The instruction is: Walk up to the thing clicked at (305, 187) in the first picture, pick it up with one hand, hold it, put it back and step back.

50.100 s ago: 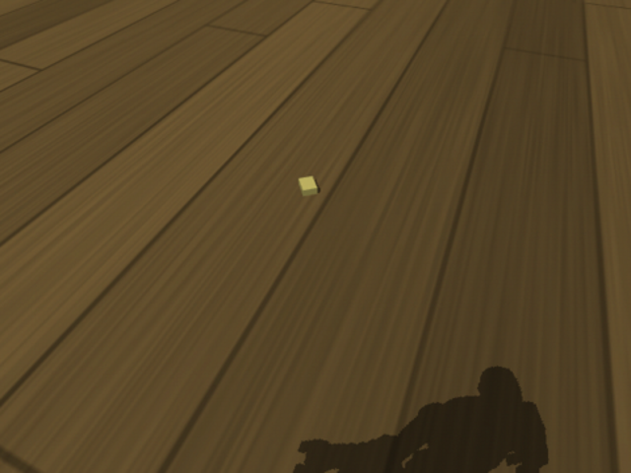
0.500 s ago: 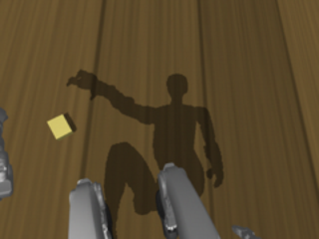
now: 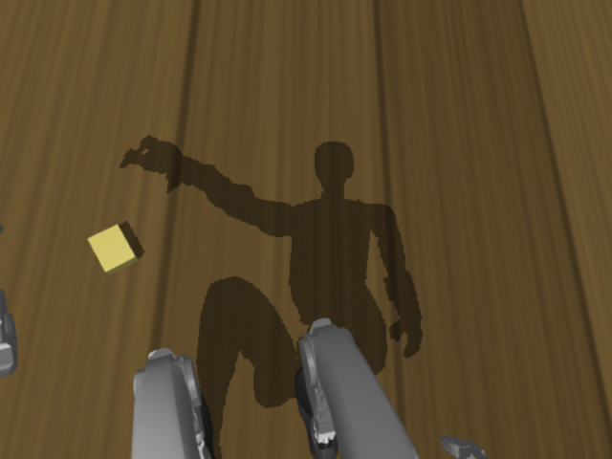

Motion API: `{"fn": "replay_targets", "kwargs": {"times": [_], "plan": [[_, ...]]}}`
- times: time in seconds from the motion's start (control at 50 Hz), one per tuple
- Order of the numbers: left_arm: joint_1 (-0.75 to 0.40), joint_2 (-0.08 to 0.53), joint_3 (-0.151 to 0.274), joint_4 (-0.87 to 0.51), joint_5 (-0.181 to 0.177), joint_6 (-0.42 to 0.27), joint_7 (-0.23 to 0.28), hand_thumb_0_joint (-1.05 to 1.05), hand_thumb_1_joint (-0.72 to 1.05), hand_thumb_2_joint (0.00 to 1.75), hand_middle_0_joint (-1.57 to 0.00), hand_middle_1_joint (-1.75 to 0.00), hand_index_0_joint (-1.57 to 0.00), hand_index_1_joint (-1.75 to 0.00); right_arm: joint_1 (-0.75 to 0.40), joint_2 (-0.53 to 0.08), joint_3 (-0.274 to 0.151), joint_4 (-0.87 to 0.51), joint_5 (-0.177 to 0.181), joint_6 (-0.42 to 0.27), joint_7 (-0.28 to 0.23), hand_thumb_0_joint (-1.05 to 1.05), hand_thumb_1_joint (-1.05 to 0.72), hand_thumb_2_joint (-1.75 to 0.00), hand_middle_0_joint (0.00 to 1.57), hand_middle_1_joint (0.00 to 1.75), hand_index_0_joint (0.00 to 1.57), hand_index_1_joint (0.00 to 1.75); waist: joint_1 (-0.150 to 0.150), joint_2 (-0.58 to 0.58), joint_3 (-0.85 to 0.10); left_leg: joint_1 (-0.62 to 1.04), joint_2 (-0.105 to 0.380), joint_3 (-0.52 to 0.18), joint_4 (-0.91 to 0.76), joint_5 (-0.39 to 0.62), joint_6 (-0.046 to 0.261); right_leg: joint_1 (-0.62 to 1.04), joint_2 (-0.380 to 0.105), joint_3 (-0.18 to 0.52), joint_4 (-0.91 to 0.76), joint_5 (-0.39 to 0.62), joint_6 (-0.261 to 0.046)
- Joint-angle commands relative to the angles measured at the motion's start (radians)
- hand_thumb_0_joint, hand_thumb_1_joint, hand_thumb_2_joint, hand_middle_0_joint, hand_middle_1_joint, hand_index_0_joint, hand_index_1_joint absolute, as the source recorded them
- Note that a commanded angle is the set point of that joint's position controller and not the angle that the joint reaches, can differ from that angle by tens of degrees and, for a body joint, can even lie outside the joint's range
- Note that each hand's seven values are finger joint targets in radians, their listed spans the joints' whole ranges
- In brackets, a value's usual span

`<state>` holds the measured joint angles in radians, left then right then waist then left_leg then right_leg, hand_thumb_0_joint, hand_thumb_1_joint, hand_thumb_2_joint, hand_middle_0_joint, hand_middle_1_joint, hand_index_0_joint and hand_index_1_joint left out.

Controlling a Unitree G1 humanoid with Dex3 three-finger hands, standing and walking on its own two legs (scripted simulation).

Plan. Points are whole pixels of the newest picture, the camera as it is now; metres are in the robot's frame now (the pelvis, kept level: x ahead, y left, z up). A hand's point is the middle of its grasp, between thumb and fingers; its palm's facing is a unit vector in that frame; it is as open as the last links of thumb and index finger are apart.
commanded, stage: withdraw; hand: left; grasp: from above
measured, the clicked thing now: (113, 249) +0.53 +0.28 -0.53
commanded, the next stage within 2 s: none
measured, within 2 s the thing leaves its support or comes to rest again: neither
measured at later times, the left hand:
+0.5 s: hand (49, 218) +0.51 +0.30 -0.23, palm faces -0.47 -0.12 -0.88, open 13.6 cm
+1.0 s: hand (100, 227) +0.52 +0.25 -0.34, palm faces -0.35 -0.02 -0.94, open 13.4 cm
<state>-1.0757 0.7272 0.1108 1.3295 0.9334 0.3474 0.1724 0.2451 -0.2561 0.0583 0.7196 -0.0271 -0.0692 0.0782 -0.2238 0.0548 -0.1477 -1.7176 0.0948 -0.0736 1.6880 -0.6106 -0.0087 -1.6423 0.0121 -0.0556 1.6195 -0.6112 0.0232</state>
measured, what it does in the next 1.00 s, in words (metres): lowers itself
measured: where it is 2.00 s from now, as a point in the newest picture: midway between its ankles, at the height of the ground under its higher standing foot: (262, 445)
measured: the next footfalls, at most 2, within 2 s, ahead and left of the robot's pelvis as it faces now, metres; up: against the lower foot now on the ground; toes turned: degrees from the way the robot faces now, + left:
none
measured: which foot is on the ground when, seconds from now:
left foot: down 0.00-1.00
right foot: down 0.00-1.00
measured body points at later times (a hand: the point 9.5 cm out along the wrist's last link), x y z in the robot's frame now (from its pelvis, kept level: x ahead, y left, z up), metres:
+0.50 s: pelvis -0.02 +0.00 -0.10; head +0.24 +0.06 +0.26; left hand +0.53 +0.30 -0.18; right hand -0.01 -0.27 -0.19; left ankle +0.05 +0.13 -0.51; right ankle +0.06 -0.14 -0.51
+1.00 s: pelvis -0.04 +0.00 -0.21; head +0.23 +0.05 +0.15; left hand +0.54 +0.25 -0.29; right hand -0.04 -0.25 -0.30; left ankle +0.05 +0.13 -0.52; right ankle +0.06 -0.14 -0.51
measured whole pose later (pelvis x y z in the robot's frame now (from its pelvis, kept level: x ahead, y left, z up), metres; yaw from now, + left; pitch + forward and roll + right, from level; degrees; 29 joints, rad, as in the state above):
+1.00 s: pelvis -0.04 +0.00 -0.21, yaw -3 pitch +35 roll -9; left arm -1.15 0.83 0.08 1.37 1.26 -0.07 0.27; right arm 0.23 -0.25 0.14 0.63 -0.12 0.02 0.12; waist -0.34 -0.01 0.00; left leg -2.34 0.06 -0.15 2.36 -0.64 0.00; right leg -2.24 0.01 -0.06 2.28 -0.66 0.05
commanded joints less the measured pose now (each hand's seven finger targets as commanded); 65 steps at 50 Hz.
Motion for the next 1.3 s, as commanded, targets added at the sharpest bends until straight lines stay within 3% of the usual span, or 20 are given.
{"fn": "replay_targets", "kwargs": {"times": [0.0, 0.02, 0.14, 0.24, 0.42, 0.5, 0.58, 0.66, 0.72, 0.74, 0.82, 0.9, 0.98, 1.0, 1.04, 1.12, 1.16, 1.18, 1.22, 1.28], "plan": [[-0.334, 0.274, 0.007, -0.119, 0.030, -0.002, 0.041, 0.00, -0.38, 0.80, -0.22, -0.96, -0.24, -0.94, 0.219, -0.194, -0.058, -0.008, -0.002, -0.005, -0.004, 0.00, -0.92, -0.91, 0.20, 0.30, 0.20, 0.30, -0.013, 0.202, -0.613, 0.478, -0.033, 0.028, -0.172, 0.325, 0.040, 0.327, 0.043, -0.023, -0.188, 0.305, -0.049], [-0.354, 0.278, 0.007, -0.146, 0.026, -0.008, 0.043, 0.00, -0.46, 0.88, -0.20, -0.94, -0.17, -0.97, 0.215, -0.196, -0.065, -0.010, -0.001, -0.006, -0.005, 0.00, -0.92, -0.91, 0.20, 0.30, 0.20, 0.30, -0.007, 0.196, -0.618, 0.471, -0.031, 0.028, -0.177, 0.298, 0.040, 0.323, 0.045, -0.025, -0.193, 0.284, -0.049], [-0.349, 0.227, -0.034, -0.069, 0.059, -0.055, 0.021, 0.00, -0.44, 0.91, -0.23, -0.85, -0.21, -0.88, 0.227, -0.200, -0.063, -0.009, -0.009, -0.007, 0.000, 0.00, -0.92, -0.91, 0.20, 0.30, 0.20, 0.30, -0.037, 0.172, -0.554, 0.386, -0.027, 0.021, -0.111, 0.283, 0.045, 0.223, 0.048, -0.031, -0.130, 0.266, -0.050], [-0.370, 0.202, -0.069, -0.020, 0.121, -0.142, 0.006, 0.00, -0.46, 0.91, -0.22, -0.87, -0.19, -0.89, 0.241, -0.211, -0.060, -0.005, -0.025, -0.006, 0.009, 0.00, -0.92, -0.91, 0.20, 0.30, 0.20, 0.30, -0.060, 0.194, -0.495, 0.294, -0.030, 0.018, -0.030, 0.263, 0.039, 0.111, 0.048, -0.039, -0.031, 0.249, -0.055], [-0.426, 0.358, -0.022, -0.127, 0.239, -0.337, 0.004, 0.00, -0.46, 0.91, -0.23, -0.86, -0.20, -0.89, 0.239, -0.239, -0.062, -0.039, -0.051, 0.052, 0.023, 0.00, -0.93, -0.91, 0.20, 0.30, 0.20, 0.30, -0.044, 0.288, -0.677, 0.248, -0.038, 0.021, 0.160, 0.332, 0.034, 0.028, 0.041, -0.046, 0.174, 0.304, -0.050], [-0.448, 0.361, -0.027, -0.168, 0.272, -0.401, -0.003, 0.00, -0.46, 0.91, -0.23, -0.86, -0.21, -0.89, 0.232, -0.249, -0.060, -0.044, -0.063, 0.083, 0.021, 0.00, -0.93, -0.91, 0.20, 0.30, 0.20, 0.30, -0.070, 0.327, -0.703, 0.252, -0.038, 0.010, 0.225, 0.309, 0.029, -0.073, 0.035, -0.065, 0.244, 0.265, -0.053], [-0.493, 0.362, -0.047, -0.171, 0.294, -0.461, 0.003, 0.00, -0.43, 0.89, -0.24, -0.87, -0.22, -0.88, 0.228, -0.258, -0.039, -0.047, -0.080, 0.102, 0.015, 0.00, -0.92, -0.91, 0.20, 0.30, 0.20, 0.30, -0.116, 0.308, -0.644, 0.148, -0.042, -0.001, 0.289, 0.190, 0.030, -0.146, 0.034, -0.085, 0.299, 0.183, -0.052], [-0.494, 0.382, -0.047, -0.126, 0.322, -0.506, 0.039, 0.00, -0.39, 0.87, -0.23, -0.87, -0.23, -0.87, 0.215, -0.271, -0.013, -0.058, -0.095, 0.105, 0.014, 0.00, -0.91, -0.90, 0.20, 0.30, 0.20, 0.30, -0.130, 0.346, -0.598, 0.096, -0.048, -0.012, 0.326, 0.106, 0.020, -0.222, 0.029, -0.107, 0.362, 0.123, -0.054], [-0.564, 0.407, -0.036, -0.182, 0.328, -0.524, 0.080, 0.00, -0.41, 0.89, -0.21, -0.90, -0.21, -0.90, 0.212, -0.278, -0.007, -0.063, -0.102, 0.102, 0.009, 0.00, -0.91, -0.90, 0.20, 0.30, 0.20, 0.30, -0.136, 0.386, -0.618, 0.103, -0.048, -0.016, 0.361, 0.083, 0.019, -0.268, 0.031, -0.117, 0.395, 0.113, -0.055], [-0.507, 0.380, -0.049, -0.088, 0.333, -0.514, 0.092, 0.00, -0.43, 0.90, -0.19, -0.92, -0.19, -0.92, 0.204, -0.280, -0.002, -0.069, -0.103, 0.099, 0.011, 0.00, -0.91, -0.90, 0.20, 0.30, 0.20, 0.30, -0.139, 0.391, -0.594, 0.077, -0.052, -0.013, 0.368, 0.071, 0.017, -0.272, 0.027, -0.119, 0.405, 0.110, -0.055], [-0.521, 0.401, -0.012, -0.115, 0.341, -0.482, 0.147, 0.00, -0.43, 0.90, -0.19, -0.91, -0.19, -0.91, 0.221, -0.282, -0.003, -0.081, -0.107, 0.089, 0.017, 0.00, -0.91, -0.90, 0.20, 0.30, 0.20, 0.30, -0.128, 0.428, -0.641, 0.092, -0.054, -0.009, 0.399, 0.117, 0.016, -0.288, 0.026, -0.123, 0.441, 0.150, -0.057], [-0.518, 0.409, 0.005, -0.149, 0.316, -0.426, 0.171, 0.00, -0.43, 0.90, -0.19, -0.89, -0.19, -0.90, 0.215, -0.278, -0.003, -0.086, -0.102, 0.085, 0.023, 0.00, -0.92, -0.90, 0.20, 0.30, 0.20, 0.30, -0.106, 0.406, -0.676, 0.029, -0.055, 0.012, 0.420, 0.116, 0.025, -0.242, 0.037, -0.112, 0.426, 0.161, -0.055], [-0.444, 0.429, 0.028, -0.209, 0.286, -0.371, 0.118, 0.00, -0.43, 0.90, -0.20, -0.88, -0.19, -0.88, 0.212, -0.278, -0.022, -0.093, -0.087, 0.098, 0.026, 0.00, -0.92, -0.91, 0.20, 0.30, 0.20, 0.30, -0.074, 0.371, -0.718, 0.021, -0.055, 0.019, 0.404, 0.147, 0.033, -0.171, 0.042, -0.100, 0.406, 0.184, -0.052], [-0.422, 0.398, -0.004, -0.207, 0.276, -0.363, 0.089, 0.00, -0.43, 0.89, -0.20, -0.87, -0.19, -0.88, 0.206, -0.271, -0.023, -0.092, -0.082, 0.103, 0.025, 0.00, -0.92, -0.91, 0.20, 0.30, 0.20, 0.30, -0.073, 0.345, -0.721, 0.006, -0.056, 0.024, 0.408, 0.150, 0.038, -0.143, 0.045, -0.093, 0.392, 0.193, -0.050], [-0.360, 0.452, 0.036, -0.216, 0.263, -0.355, 0.043, 0.00, -0.42, 0.89, -0.19, -0.87, -0.19, -0.88, 0.207, -0.280, -0.035, -0.096, -0.075, 0.119, 0.018, 0.00, -0.92, -0.91, 0.20, 0.30, 0.20, 0.30, -0.060, 0.296, -0.698, -0.011, -0.058, 0.026, 0.400, 0.178, 0.044, -0.105, 0.045, -0.084, 0.377, 0.217, -0.046], [-0.307, 0.343, -0.025, -0.238, 0.226, -0.380, -0.061, 0.00, -0.37, 0.85, -0.23, -0.84, -0.23, -0.84, 0.204, -0.280, -0.046, -0.102, -0.070, 0.142, 0.011, 0.00, -0.91, -0.90, 0.20, 0.30, 0.20, 0.30, -0.082, 0.220, -0.578, -0.052, -0.055, 0.022, 0.382, 0.157, 0.047, -0.114, 0.047, -0.084, 0.327, 0.186, -0.052], [-0.320, 0.334, -0.041, -0.249, 0.215, -0.407, -0.101, 0.00, -0.36, 0.84, -0.24, -0.83, -0.24, -0.83, 0.210, -0.284, -0.047, -0.101, -0.068, 0.149, 0.005, 0.00, -0.91, -0.90, 0.20, 0.30, 0.20, 0.30, -0.094, 0.186, -0.538, -0.068, -0.054, 0.015, 0.382, 0.132, 0.049, -0.125, 0.048, -0.086, 0.310, 0.163, -0.054], [-0.327, 0.338, -0.041, -0.249, 0.215, -0.424, -0.114, 0.00, -0.35, 0.84, -0.24, -0.83, -0.24, -0.83, 0.215, -0.271, -0.040, -0.095, -0.069, 0.151, 0.001, 0.00, -0.91, -0.90, 0.20, 0.30, 0.20, 0.30, -0.094, 0.173, -0.517, -0.080, -0.052, 0.015, 0.378, 0.112, 0.049, -0.126, 0.049, -0.084, 0.302, 0.144, -0.055], [-0.350, 0.258, -0.097, -0.233, 0.206, -0.457, -0.137, 0.00, -0.34, 0.84, -0.25, -0.83, -0.25, -0.83, 0.211, -0.266, -0.038, -0.096, -0.067, 0.152, -0.006, 0.00, -0.91, -0.90, 0.20, 0.30, 0.20, 0.30, -0.118, 0.145, -0.470, -0.088, -0.053, 0.006, 0.369, 0.072, 0.048, -0.167, 0.049, -0.090, 0.291, 0.105, -0.058], [-0.408, 0.247, -0.143, -0.210, 0.216, -0.506, -0.138, 0.00, -0.34, 0.84, -0.24, -0.85, -0.24, -0.84, 0.198, -0.255, -0.017, -0.089, -0.068, 0.144, -0.020, 0.00, -0.91, -0.90, 0.20, 0.30, 0.20, 0.30, -0.119, 0.159, -0.428, -0.095, -0.056, 0.001, 0.356, 0.014, 0.046, -0.206, 0.049, -0.091, 0.296, 0.061, -0.056]]}}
